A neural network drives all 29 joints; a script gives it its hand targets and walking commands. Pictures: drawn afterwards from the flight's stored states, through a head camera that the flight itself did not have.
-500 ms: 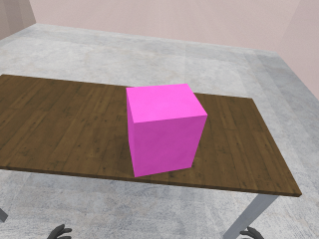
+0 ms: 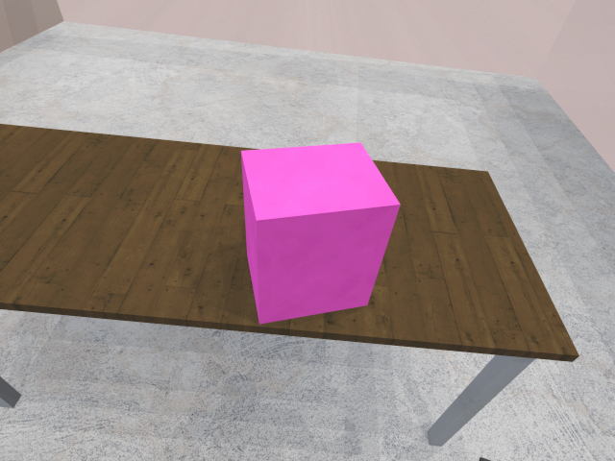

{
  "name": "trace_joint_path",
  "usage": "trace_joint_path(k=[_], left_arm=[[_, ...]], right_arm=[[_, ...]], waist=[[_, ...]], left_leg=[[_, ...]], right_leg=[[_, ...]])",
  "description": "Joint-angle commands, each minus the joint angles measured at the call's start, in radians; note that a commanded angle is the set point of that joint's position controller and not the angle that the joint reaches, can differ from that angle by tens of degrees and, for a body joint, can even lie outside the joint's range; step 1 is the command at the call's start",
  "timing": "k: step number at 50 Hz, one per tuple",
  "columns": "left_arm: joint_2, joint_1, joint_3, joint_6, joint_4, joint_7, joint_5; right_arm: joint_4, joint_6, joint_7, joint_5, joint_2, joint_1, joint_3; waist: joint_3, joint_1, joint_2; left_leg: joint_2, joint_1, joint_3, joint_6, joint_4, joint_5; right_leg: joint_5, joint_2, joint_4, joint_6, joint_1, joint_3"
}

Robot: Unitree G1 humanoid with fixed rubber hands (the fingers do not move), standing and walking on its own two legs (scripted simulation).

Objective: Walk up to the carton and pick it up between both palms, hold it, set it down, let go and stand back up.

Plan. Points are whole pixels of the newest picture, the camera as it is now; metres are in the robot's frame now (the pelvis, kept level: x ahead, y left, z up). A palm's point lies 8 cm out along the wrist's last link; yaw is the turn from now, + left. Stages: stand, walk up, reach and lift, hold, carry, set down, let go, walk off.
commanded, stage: stand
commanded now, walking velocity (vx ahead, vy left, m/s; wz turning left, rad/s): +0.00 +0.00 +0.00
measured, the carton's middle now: (309, 234) +0.51 +0.01 +0.01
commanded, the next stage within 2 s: none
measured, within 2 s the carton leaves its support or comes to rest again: neither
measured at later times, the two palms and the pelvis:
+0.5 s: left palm out of the picture +0.07 +0.26 -0.12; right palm out of the picture +0.10 -0.27 -0.10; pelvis -0.01 +0.00 +0.00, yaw +0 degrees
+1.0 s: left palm out of the picture +0.04 +0.27 -0.13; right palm out of the picture +0.07 -0.28 -0.10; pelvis -0.02 +0.00 +0.00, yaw +0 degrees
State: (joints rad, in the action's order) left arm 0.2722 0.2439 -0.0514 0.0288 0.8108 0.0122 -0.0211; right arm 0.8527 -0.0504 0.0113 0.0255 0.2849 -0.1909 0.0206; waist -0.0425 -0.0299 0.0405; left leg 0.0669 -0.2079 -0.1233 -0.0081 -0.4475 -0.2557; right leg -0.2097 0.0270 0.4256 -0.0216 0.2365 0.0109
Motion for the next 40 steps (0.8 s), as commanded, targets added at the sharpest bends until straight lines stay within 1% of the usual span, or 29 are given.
trace_joint_path(k=[1, 2, 3, 4, 5, 6, 8, 9, 10, 11, 13, 14, 15, 16, 18, 19, 20, 22, 23, 24, 25, 27, 29, 31, 35, 36, 37, 38, 40], left_arm=[[0.241, -0.056, -0.037, 0.046, 0.033, -0.014, -0.017], [0.235, -0.059, -0.033, 0.046, 0.027, -0.012, -0.015], [0.239, -0.060, -0.033, 0.043, 0.035, -0.012, -0.016], [0.243, -0.061, -0.036, 0.044, 0.033, -0.014, -0.016], [0.241, -0.060, -0.035, 0.043, 0.043, -0.015, -0.017], [0.242, -0.063, -0.033, 0.044, 0.041, -0.017, -0.016], [0.244, -0.054, -0.032, 0.045, 0.050, -0.017, -0.014], [0.234, -0.051, -0.029, 0.044, 0.057, -0.017, -0.015], [0.236, -0.052, -0.028, 0.046, 0.052, -0.016, -0.012], [0.235, -0.051, -0.027, 0.046, 0.058, -0.016, -0.012], [0.239, -0.056, -0.028, 0.043, 0.063, -0.018, -0.011], [0.240, -0.056, -0.030, 0.043, 0.070, -0.017, -0.014], [0.247, -0.063, -0.026, 0.042, 0.067, -0.015, -0.015], [0.246, -0.058, -0.032, 0.043, 0.077, -0.017, -0.015], [0.241, -0.054, -0.026, 0.043, 0.080, -0.016, -0.012], [0.250, -0.070, -0.027, 0.044, 0.082, -0.016, -0.016], [0.253, -0.057, -0.027, 0.043, 0.088, -0.017, -0.012], [0.243, -0.057, -0.022, 0.042, 0.097, -0.016, -0.013], [0.249, -0.061, -0.024, 0.044, 0.092, -0.016, -0.013], [0.248, -0.062, -0.023, 0.043, 0.096, -0.016, -0.011], [0.249, -0.060, -0.026, 0.044, 0.100, -0.015, -0.013], [0.253, -0.045, -0.025, 0.042, 0.114, -0.014, -0.010], [0.246, -0.058, -0.021, 0.042, 0.114, -0.013, -0.012], [0.246, -0.055, -0.022, 0.042, 0.120, -0.013, -0.010], [0.256, -0.058, -0.023, 0.041, 0.131, -0.015, -0.012], [0.247, -0.054, -0.022, 0.041, 0.139, -0.013, -0.010], [0.256, -0.058, -0.021, 0.040, 0.138, -0.011, -0.013], [0.259, -0.062, -0.021, 0.040, 0.140, -0.014, -0.010], [0.259, -0.055, -0.020, 0.040, 0.143, -0.014, -0.013]], right_arm=[[-0.048, -0.009, -0.017, 0.006, 0.235, 0.021, 0.070], [-0.044, -0.009, -0.018, 0.007, 0.240, 0.028, 0.068], [-0.036, -0.009, -0.017, 0.005, 0.239, 0.015, 0.067], [-0.035, -0.008, -0.019, 0.002, 0.247, 0.024, 0.067], [-0.030, -0.006, -0.019, 0.007, 0.247, 0.022, 0.070], [-0.032, -0.007, -0.018, 0.002, 0.240, 0.019, 0.067], [-0.025, -0.008, -0.019, 0.002, 0.232, 0.022, 0.067], [-0.019, -0.006, -0.019, 0.000, 0.238, 0.020, 0.065], [-0.012, -0.006, -0.019, 0.002, 0.249, 0.016, 0.067], [-0.008, -0.006, -0.019, 0.002, 0.246, 0.023, 0.067], [-0.010, -0.005, -0.019, 0.001, 0.246, 0.026, 0.070], [-0.007, -0.006, -0.020, 0.006, 0.240, 0.035, 0.065], [-0.009, -0.004, -0.021, 0.003, 0.230, 0.029, 0.062], [0.001, -0.004, -0.018, 0.002, 0.231, 0.031, 0.062], [0.004, -0.005, -0.018, 0.001, 0.244, 0.029, 0.063], [0.014, -0.004, -0.020, -0.001, 0.235, 0.019, 0.061], [0.020, -0.004, -0.017, 0.002, 0.238, 0.025, 0.060], [0.023, 0.000, -0.019, 0.000, 0.241, 0.017, 0.062], [0.024, 0.001, -0.020, 0.001, 0.227, 0.025, 0.060], [0.025, 0.000, -0.018, -0.003, 0.233, 0.023, 0.059], [0.026, -0.002, -0.016, 0.001, 0.232, 0.033, 0.059], [0.042, 0.000, -0.016, 0.002, 0.239, 0.024, 0.062], [0.044, -0.004, -0.016, 0.002, 0.242, 0.027, 0.061], [0.049, -0.003, -0.016, 0.002, 0.242, 0.038, 0.061], [0.064, 0.000, -0.017, 0.001, 0.247, 0.029, 0.061], [0.066, -0.002, -0.017, 0.002, 0.247, 0.036, 0.059], [0.065, 0.001, -0.016, 0.001, 0.241, 0.040, 0.058], [0.072, 0.004, -0.015, -0.003, 0.240, 0.028, 0.058], [0.077, 0.002, -0.015, 0.000, 0.243, 0.038, 0.058]], waist=[[-0.081, 0.034, -0.075], [-0.072, 0.029, -0.075], [-0.080, 0.032, -0.056], [-0.067, 0.032, -0.068], [-0.065, 0.033, -0.066], [-0.064, 0.041, -0.092], [-0.065, 0.033, -0.070], [-0.067, 0.033, -0.087], [-0.076, 0.033, -0.086], [-0.066, 0.030, -0.059], [-0.049, 0.036, -0.085], [-0.047, 0.033, -0.083], [-0.045, 0.040, -0.081], [-0.053, 0.035, -0.078], [-0.055, 0.037, -0.086], [-0.039, 0.047, -0.085], [-0.029, 0.035, -0.084], [-0.015, 0.045, -0.090], [-0.029, 0.039, -0.090], [-0.029, 0.039, -0.076], [0.000, 0.035, -0.088], [0.003, 0.033, -0.087], [0.004, 0.043, -0.083], [0.009, 0.034, -0.093], [0.032, 0.042, -0.083], [0.027, 0.038, -0.093], [0.032, 0.040, -0.090], [0.027, 0.047, -0.096], [0.038, 0.036, -0.096]], left_leg=[[0.087, 0.077, 0.124, 0.059, 0.063, 0.186], [0.084, 0.069, 0.123, 0.058, 0.060, 0.186], [0.084, 0.080, 0.122, 0.054, 0.068, 0.181], [0.086, 0.077, 0.122, 0.053, 0.069, 0.173], [0.089, 0.086, 0.124, 0.057, 0.073, 0.188], [0.091, 0.085, 0.126, 0.057, 0.074, 0.186], [0.096, 0.087, 0.135, 0.059, 0.076, 0.199], [0.095, 0.079, 0.131, 0.061, 0.073, 0.200], [0.092, 0.088, 0.130, 0.059, 0.072, 0.194], [0.093, 0.090, 0.128, 0.057, 0.075, 0.195], [0.091, 0.086, 0.129, 0.056, 0.078, 0.169], [0.090, 0.081, 0.124, 0.055, 0.076, 0.157], [0.091, 0.078, 0.125, 0.054, 0.083, 0.160], [0.092, 0.084, 0.128, 0.056, 0.082, 0.157], [0.091, 0.079, 0.130, 0.056, 0.090, 0.145], [0.090, 0.080, 0.131, 0.054, 0.095, 0.129], [0.093, 0.066, 0.138, 0.058, 0.098, 0.129], [0.090, 0.068, 0.136, 0.056, 0.096, 0.104], [0.092, 0.071, 0.135, 0.058, 0.099, 0.094], [0.091, 0.063, 0.136, 0.057, 0.102, 0.084], [0.086, 0.046, 0.135, 0.055, 0.106, 0.072], [0.088, 0.052, 0.137, 0.057, 0.114, 0.063], [0.091, 0.052, 0.140, 0.054, 0.117, 0.066], [0.092, 0.042, 0.142, 0.055, 0.118, 0.045], [0.093, 0.042, 0.151, 0.057, 0.129, 0.034], [0.091, 0.038, 0.146, 0.056, 0.125, 0.027], [0.087, 0.048, 0.143, 0.052, 0.123, 0.035], [0.089, 0.050, 0.144, 0.055, 0.120, 0.029], [0.086, 0.028, 0.144, 0.053, 0.131, 0.008]], right_leg=[[0.254, -0.145, -0.050, -0.019, -0.086, -0.120], [0.271, -0.146, -0.053, -0.017, -0.082, -0.122], [0.262, -0.148, -0.046, -0.018, -0.086, -0.115], [0.257, -0.144, -0.053, -0.016, -0.076, -0.118], [0.263, -0.145, -0.054, -0.015, -0.073, -0.120], [0.260, -0.150, -0.055, -0.015, -0.078, -0.119], [0.265, -0.150, -0.050, -0.022, -0.082, -0.113], [0.262, -0.153, -0.056, -0.022, -0.089, -0.118], [0.270, -0.151, -0.056, -0.022, -0.093, -0.117], [0.275, -0.151, -0.052, -0.018, -0.081, -0.114], [0.247, -0.150, -0.062, -0.016, -0.068, -0.121], [0.241, -0.150, -0.068, -0.016, -0.069, -0.122], [0.234, -0.151, -0.065, -0.018, -0.068, -0.118], [0.226, -0.153, -0.072, -0.018, -0.070, -0.122], [0.213, -0.148, -0.075, -0.018, -0.072, -0.118], [0.195, -0.152, -0.080, -0.016, -0.064, -0.121], [0.187, -0.154, -0.081, -0.018, -0.067, -0.122], [0.157, -0.157, -0.100, -0.018, -0.054, -0.129], [0.161, -0.159, -0.096, -0.020, -0.058, -0.130], [0.151, -0.153, -0.095, -0.019, -0.062, -0.130], [0.143, -0.156, -0.101, -0.019, -0.053, -0.130], [0.123, -0.157, -0.105, -0.019, -0.049, -0.134], [0.129, -0.153, -0.107, -0.017, -0.048, -0.130], [0.114, -0.153, -0.107, -0.017, -0.042, -0.132], [0.084, -0.153, -0.113, -0.016, -0.033, -0.130], [0.080, -0.152, -0.118, -0.013, -0.033, -0.132], [0.064, -0.152, -0.121, -0.015, -0.021, -0.132], [0.047, -0.153, -0.128, -0.017, -0.020, -0.139], [0.048, -0.155, -0.128, -0.016, -0.034, -0.139]])
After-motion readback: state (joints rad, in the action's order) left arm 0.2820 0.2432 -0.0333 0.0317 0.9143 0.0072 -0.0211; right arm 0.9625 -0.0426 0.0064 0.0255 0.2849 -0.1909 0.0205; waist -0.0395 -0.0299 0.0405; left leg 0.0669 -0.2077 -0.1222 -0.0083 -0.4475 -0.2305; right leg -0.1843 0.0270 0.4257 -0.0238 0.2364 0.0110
